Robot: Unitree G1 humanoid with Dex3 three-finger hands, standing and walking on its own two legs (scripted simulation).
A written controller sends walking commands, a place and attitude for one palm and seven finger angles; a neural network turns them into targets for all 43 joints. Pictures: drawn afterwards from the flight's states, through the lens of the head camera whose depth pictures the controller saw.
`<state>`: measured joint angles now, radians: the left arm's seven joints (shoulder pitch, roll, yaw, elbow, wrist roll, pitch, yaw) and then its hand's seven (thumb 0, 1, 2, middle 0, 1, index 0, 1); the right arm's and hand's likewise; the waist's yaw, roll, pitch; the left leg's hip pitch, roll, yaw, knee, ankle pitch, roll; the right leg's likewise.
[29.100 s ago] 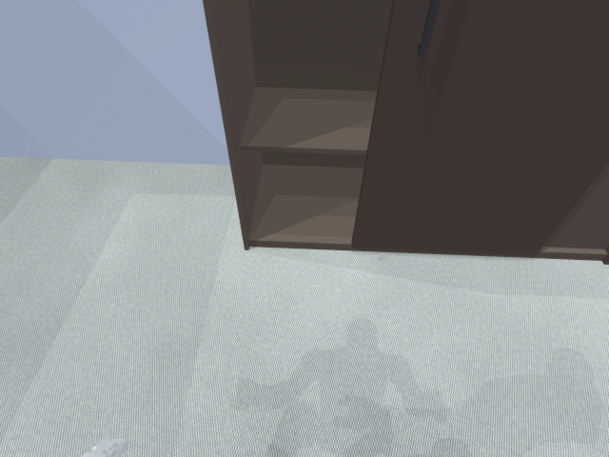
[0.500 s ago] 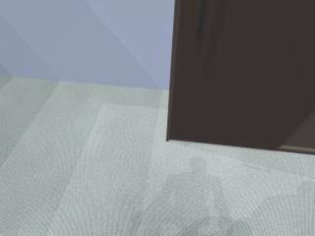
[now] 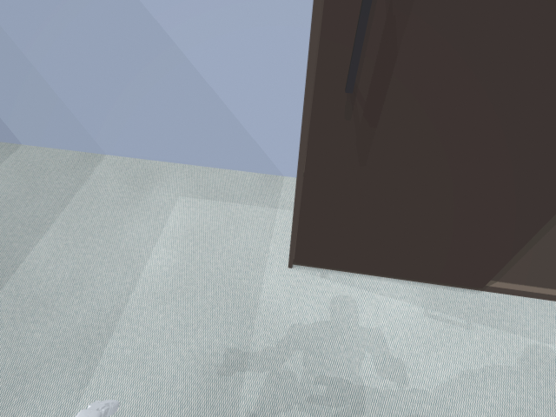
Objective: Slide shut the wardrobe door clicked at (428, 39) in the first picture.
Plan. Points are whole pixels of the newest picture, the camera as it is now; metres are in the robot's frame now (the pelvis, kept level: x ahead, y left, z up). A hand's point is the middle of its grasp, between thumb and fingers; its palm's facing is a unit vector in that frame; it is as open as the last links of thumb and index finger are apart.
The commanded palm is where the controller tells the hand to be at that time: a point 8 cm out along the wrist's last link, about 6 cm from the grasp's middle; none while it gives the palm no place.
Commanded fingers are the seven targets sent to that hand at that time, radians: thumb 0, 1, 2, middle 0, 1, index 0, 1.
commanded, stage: let the arm hang, fingers relaxed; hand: right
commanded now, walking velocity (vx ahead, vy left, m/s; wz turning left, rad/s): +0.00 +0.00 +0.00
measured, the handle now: (363, 11) +0.80 -0.11 +0.25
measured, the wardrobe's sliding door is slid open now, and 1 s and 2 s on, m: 0.00 0.00 0.00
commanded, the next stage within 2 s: look to check the result in 0.04 s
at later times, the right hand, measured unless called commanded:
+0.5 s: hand out of the picture +0.10 -0.23 -0.16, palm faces -0.05 +0.94 -0.33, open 7.4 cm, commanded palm none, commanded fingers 0.00 -0.90 -0.90 0.20 0.30 0.20 0.30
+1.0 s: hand out of the picture +0.12 -0.23 -0.15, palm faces -0.05 +0.94 -0.33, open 7.4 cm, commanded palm none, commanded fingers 0.00 -0.90 -0.90 0.20 0.30 0.20 0.30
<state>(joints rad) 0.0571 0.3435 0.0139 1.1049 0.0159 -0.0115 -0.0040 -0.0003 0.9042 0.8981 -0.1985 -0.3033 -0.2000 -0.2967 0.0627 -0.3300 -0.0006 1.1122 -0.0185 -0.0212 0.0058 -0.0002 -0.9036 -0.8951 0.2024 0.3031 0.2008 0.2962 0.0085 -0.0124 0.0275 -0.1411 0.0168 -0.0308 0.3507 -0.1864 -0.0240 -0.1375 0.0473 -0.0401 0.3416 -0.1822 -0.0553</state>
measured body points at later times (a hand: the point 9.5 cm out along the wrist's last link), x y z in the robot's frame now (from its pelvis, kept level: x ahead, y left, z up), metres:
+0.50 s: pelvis +0.02 +0.01 +0.00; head +0.05 +0.01 +0.45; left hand +0.09 +0.30 -0.14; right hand +0.10 -0.28 -0.13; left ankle +0.00 +0.14 -0.75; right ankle +0.00 -0.08 -0.75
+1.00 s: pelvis +0.02 +0.01 +0.00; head +0.03 +0.01 +0.45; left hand +0.09 +0.31 -0.13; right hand +0.12 -0.28 -0.13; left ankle +0.00 +0.14 -0.75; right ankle +0.00 -0.08 -0.75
